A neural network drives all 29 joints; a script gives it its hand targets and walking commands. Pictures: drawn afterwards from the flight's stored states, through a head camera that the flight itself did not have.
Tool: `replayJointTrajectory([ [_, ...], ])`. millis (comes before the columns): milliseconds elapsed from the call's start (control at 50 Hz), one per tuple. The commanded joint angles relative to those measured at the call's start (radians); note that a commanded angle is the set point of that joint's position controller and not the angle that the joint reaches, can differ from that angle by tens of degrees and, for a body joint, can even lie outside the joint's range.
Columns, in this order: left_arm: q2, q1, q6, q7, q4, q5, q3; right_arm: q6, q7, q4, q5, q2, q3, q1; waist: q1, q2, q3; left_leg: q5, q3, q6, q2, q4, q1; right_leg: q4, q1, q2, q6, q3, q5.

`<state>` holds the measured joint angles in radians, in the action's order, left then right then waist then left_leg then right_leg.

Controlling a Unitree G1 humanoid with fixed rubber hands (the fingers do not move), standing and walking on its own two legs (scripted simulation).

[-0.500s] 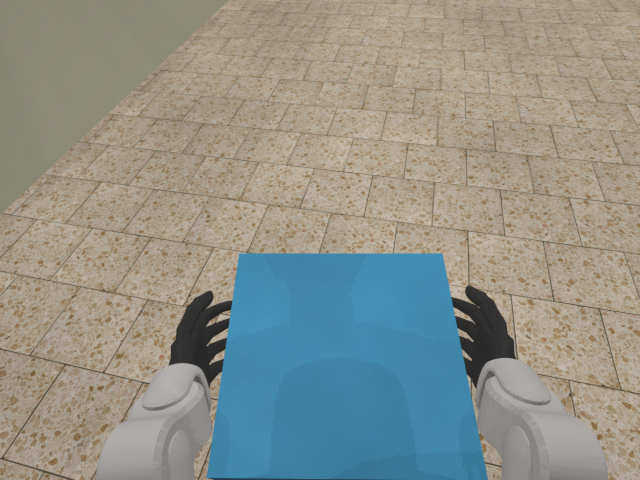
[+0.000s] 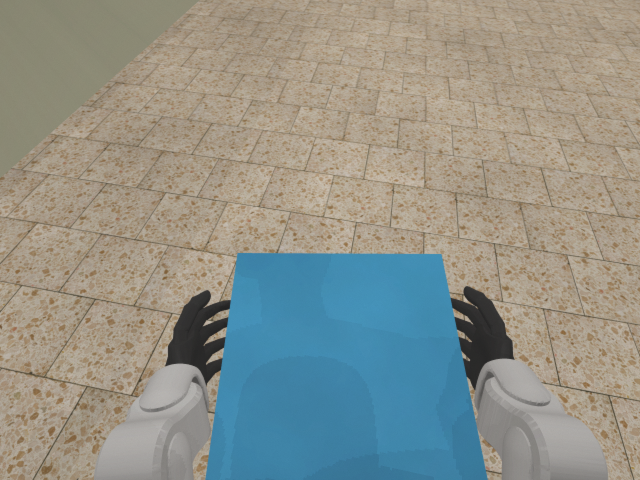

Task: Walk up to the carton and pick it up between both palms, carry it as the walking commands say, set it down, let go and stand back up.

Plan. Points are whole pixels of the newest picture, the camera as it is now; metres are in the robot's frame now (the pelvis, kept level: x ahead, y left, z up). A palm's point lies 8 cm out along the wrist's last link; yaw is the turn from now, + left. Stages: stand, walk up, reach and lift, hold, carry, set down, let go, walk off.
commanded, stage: carry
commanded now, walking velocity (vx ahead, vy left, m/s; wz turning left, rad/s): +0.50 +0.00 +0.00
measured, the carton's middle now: (336, 384) +0.23 +0.00 +0.02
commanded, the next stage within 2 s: none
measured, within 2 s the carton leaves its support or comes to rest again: neither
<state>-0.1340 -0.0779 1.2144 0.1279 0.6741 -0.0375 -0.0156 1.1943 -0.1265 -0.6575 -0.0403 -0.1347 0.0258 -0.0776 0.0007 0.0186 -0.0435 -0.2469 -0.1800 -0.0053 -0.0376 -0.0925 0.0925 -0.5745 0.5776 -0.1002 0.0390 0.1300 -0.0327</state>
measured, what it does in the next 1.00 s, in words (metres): walks ahead: right foot, then left foot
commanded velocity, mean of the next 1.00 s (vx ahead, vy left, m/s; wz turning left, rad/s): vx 0.45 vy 0.00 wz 0.00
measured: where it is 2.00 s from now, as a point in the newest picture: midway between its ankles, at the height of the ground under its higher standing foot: (321, 276)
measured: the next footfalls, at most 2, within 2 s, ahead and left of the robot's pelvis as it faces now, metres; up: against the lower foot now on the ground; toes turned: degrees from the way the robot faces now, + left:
right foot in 0.08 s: +0.23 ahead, -0.12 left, +0.00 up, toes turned -9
left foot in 0.52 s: +0.57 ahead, +0.09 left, +0.00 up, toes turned +9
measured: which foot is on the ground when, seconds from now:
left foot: down 0.00-0.12, up 0.14-0.50, down 0.52-1.00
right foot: up 0.00-0.06, down 0.08-0.52, up 0.54-1.00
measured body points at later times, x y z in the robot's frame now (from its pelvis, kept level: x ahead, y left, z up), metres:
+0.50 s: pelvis +0.36 -0.01 -0.02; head +0.38 -0.02 +0.43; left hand +0.60 +0.14 +0.08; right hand +0.61 -0.16 +0.08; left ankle +0.52 +0.10 -0.73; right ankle +0.19 -0.12 -0.75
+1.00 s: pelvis +0.71 -0.02 -0.01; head +0.71 -0.01 +0.44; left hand +0.95 +0.13 +0.07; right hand +0.95 -0.17 +0.08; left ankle +0.54 +0.08 -0.75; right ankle +0.84 -0.14 -0.73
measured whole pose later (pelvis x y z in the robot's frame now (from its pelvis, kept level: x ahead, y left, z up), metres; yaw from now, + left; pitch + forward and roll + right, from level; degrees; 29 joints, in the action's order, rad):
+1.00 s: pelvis +0.71 -0.02 -0.01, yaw +0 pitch +3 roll -1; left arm -0.13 -0.07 1.21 0.13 0.65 -0.04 -0.02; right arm 1.20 -0.12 -0.64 -0.05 -0.13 0.03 -0.07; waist 0.00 0.02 -0.07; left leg -0.33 -0.17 -0.02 -0.03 -0.14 0.14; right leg -0.46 0.50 -0.08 0.03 0.17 0.00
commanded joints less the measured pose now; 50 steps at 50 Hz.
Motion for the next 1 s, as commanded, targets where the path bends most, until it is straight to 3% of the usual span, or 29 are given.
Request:
replayJointTrajectory([
  [0,-0.728,0.379,-0.011,-0.096,0.089,0.276,0.659,0.005,0.122,-0.104,0.267,-0.690,-0.625,0.339,-0.014,-0.213,-0.117,0.565,0.002,0.057,-0.182,-0.080,0.030,0.070,-0.137,0.056,-0.018,0.073,0.008],
  [40,-0.707,0.364,-0.001,-0.095,0.068,0.278,0.639,0.016,0.115,-0.105,0.265,-0.679,-0.630,0.350,0.005,-0.183,-0.216,0.767,-0.059,0.021,-0.155,-0.336,0.026,0.125,-0.364,0.113,-0.022,0.133,-0.040],
  [60,-0.705,0.356,0.003,-0.097,0.059,0.278,0.630,0.023,0.112,-0.106,0.265,-0.674,-0.629,0.366,0.028,-0.127,-0.282,0.747,-0.070,0.006,-0.127,-0.564,-0.063,0.133,-0.556,0.127,-0.034,0.134,-0.089],
  [80,-0.698,0.343,0.006,-0.099,0.051,0.274,0.621,0.030,0.112,-0.105,0.265,-0.661,-0.620,0.395,0.061,-0.026,-0.340,0.566,-0.057,-0.010,-0.094,-0.841,-0.295,0.124,-0.762,-0.007,-0.081,-0.049,-0.194],
  [100,-0.690,0.357,0.000,-0.100,0.032,0.277,0.601,0.035,0.111,-0.114,0.264,-0.673,-0.629,0.386,0.028,0.364,-0.359,-0.115,0.013,-0.023,0.084,-1.122,-0.624,0.300,-0.887,-0.273,-0.264,-0.601,-0.180],
  [120,-0.715,0.364,0.004,-0.102,0.036,0.294,0.615,0.037,0.109,-0.077,0.270,-0.695,-0.623,0.371,0.024,0.228,-0.338,-0.246,0.181,0.000,0.035,-1.287,-0.728,0.320,-0.858,-0.305,-0.293,-0.607,0.035],
  [140,-0.748,0.379,-0.003,-0.105,0.043,0.291,0.634,0.034,0.116,-0.061,0.280,-0.730,-0.635,0.384,0.018,0.104,-0.332,-0.196,0.245,0.004,-0.029,-1.274,-0.753,0.304,-0.812,-0.291,-0.278,-0.509,0.163],
  [160,-0.786,0.396,-0.012,-0.113,0.050,0.293,0.647,0.026,0.123,-0.060,0.284,-0.768,-0.652,0.393,0.014,0.033,-0.293,-0.139,0.256,-0.003,-0.078,-1.211,-0.756,0.322,-0.741,-0.284,-0.245,-0.423,0.211],
  [180,-0.809,0.392,-0.018,-0.123,0.031,0.293,0.647,0.016,0.129,-0.038,0.284,-0.792,-0.650,0.390,0.014,0.014,-0.257,-0.098,0.259,-0.013,-0.103,-1.108,-0.741,0.346,-0.699,-0.255,-0.212,-0.337,0.172],
  [200,-0.838,0.394,-0.029,-0.132,0.025,0.300,0.652,0.002,0.134,-0.053,0.287,-0.813,-0.659,0.403,0.012,0.043,-0.230,-0.060,0.232,-0.023,-0.102,-1.021,-0.703,0.350,-0.656,-0.216,-0.178,-0.245,0.171],
  [220,-0.838,0.383,-0.032,-0.138,0.012,0.301,0.646,-0.005,0.133,-0.046,0.280,-0.817,-0.658,0.396,0.010,0.079,-0.209,-0.041,0.197,-0.027,-0.090,-0.966,-0.689,0.368,-0.638,-0.206,-0.168,-0.204,0.178],
  [300,-0.794,0.375,-0.046,-0.146,0.029,0.311,0.640,-0.027,0.117,-0.052,0.263,-0.813,-0.674,0.392,0.007,0.107,-0.142,0.066,0.105,-0.034,-0.054,-0.740,-0.724,0.406,-0.644,-0.176,-0.167,-0.089,0.269],
  [360,-0.762,0.361,-0.043,-0.144,0.045,0.308,0.633,-0.023,0.109,-0.070,0.262,-0.784,-0.681,0.385,0.005,0.142,-0.113,0.203,0.020,-0.036,-0.007,-0.545,-0.620,0.404,-0.605,-0.109,-0.129,0.024,0.351],
  [420,-0.735,0.344,-0.032,-0.135,0.060,0.305,0.627,-0.010,0.105,-0.100,0.272,-0.747,-0.684,0.399,0.016,0.170,-0.099,0.284,-0.015,-0.028,0.027,-0.415,-0.558,0.381,-0.644,-0.101,-0.113,0.056,0.404],
  [460,-0.716,0.343,-0.022,-0.126,0.075,0.302,0.630,0.001,0.103,-0.105,0.276,-0.722,-0.676,0.402,0.015,0.154,-0.146,0.292,-0.041,-0.019,0.058,-0.342,-0.455,0.270,-0.692,-0.089,-0.093,0.080,0.501],
  [500,-0.684,0.362,-0.005,-0.119,0.082,0.293,0.631,0.016,0.103,-0.070,0.277,-0.716,-0.663,0.379,-0.020,0.092,-0.278,0.276,-0.070,0.009,0.074,-0.288,-0.111,-0.034,-0.587,-0.044,-0.054,0.136,0.449],
  [520,-0.660,0.402,0.004,-0.120,0.085,0.286,0.630,0.023,0.102,-0.055,0.272,-0.703,-0.647,0.378,-0.058,-0.015,-0.329,0.077,0.182,0.065,-0.102,-0.246,0.064,-0.291,-0.390,-0.011,-0.038,0.120,0.258],
  [540,-0.668,0.376,0.014,-0.121,0.066,0.274,0.633,0.028,0.109,-0.005,0.273,-0.686,-0.625,0.372,-0.038,-0.352,-0.414,-0.136,0.724,0.227,-0.390,-0.093,0.255,-0.585,-0.062,0.141,0.000,0.064,-0.342],
  [560,-0.695,0.365,0.010,-0.125,0.046,0.279,0.636,0.024,0.116,-0.026,0.283,-0.717,-0.624,0.395,-0.021,-0.279,-0.396,-0.145,0.753,0.249,-0.405,-0.028,0.222,-0.720,0.022,0.111,-0.025,-0.105,-0.431],
  [600,-0.795,0.414,-0.007,-0.140,0.039,0.303,0.659,0.002,0.131,-0.038,0.294,-0.814,-0.641,0.441,-0.017,-0.077,-0.311,0.108,0.518,0.201,-0.345,-0.044,0.085,-0.648,0.012,0.015,-0.048,-0.171,-0.301],
  [620,-0.839,0.421,-0.020,-0.147,0.032,0.307,0.666,-0.008,0.138,-0.039,0.294,-0.854,-0.650,0.439,-0.020,-0.041,-0.286,0.214,0.401,0.175,-0.308,-0.054,0.049,-0.580,-0.008,-0.012,-0.042,-0.168,-0.263],
  [640,-0.857,0.420,-0.033,-0.149,0.022,0.303,0.670,-0.018,0.143,-0.023,0.289,-0.873,-0.646,0.411,-0.020,-0.060,-0.288,0.254,0.312,0.154,-0.274,-0.056,0.029,-0.513,-0.042,-0.016,-0.034,-0.151,-0.243],
  [720,-0.841,0.408,-0.052,-0.136,0.001,0.265,0.662,-0.032,0.153,-0.021,0.280,-0.821,-0.638,0.403,-0.021,-0.123,-0.198,0.112,0.231,0.167,-0.257,0.006,-0.036,-0.347,0.009,-0.013,-0.009,-0.091,-0.188],
  [760,-0.822,0.395,-0.051,-0.127,0.007,0.257,0.658,-0.029,0.154,-0.040,0.285,-0.791,-0.639,0.403,-0.017,-0.130,-0.166,0.120,0.200,0.169,-0.247,0.018,-0.028,-0.281,0.054,-0.020,0.003,-0.077,-0.124],
  [840,-0.785,0.374,-0.038,-0.112,0.019,0.251,0.654,-0.015,0.150,-0.042,0.274,-0.739,-0.622,0.371,-0.011,-0.139,-0.090,0.221,0.094,0.134,-0.183,0.036,-0.047,-0.083,0.023,0.005,0.011,-0.007,-0.014],
  [900,-0.771,0.389,-0.028,-0.107,0.041,0.265,0.665,-0.009,0.140,-0.053,0.265,-0.717,-0.611,0.357,-0.016,-0.174,-0.071,0.342,0.050,0.103,-0.172,0.033,-0.018,0.047,-0.044,0.023,0.000,0.036,0.039],
  [940,-0.763,0.395,-0.022,-0.104,0.051,0.275,0.662,-0.005,0.131,-0.067,0.267,-0.710,-0.613,0.354,-0.022,-0.177,-0.094,0.581,0.011,0.077,-0.162,-0.057,0.029,0.104,-0.106,0.051,-0.012,0.065,0.042],
  [980,-0.745,0.372,-0.014,-0.101,0.039,0.278,0.646,0.004,0.123,-0.075,0.268,-0.698,-0.615,0.356,-0.009,-0.170,-0.195,0.835,-0.048,0.029,-0.128,-0.277,0.043,0.188,-0.329,0.125,-0.011,0.132,0.083],
])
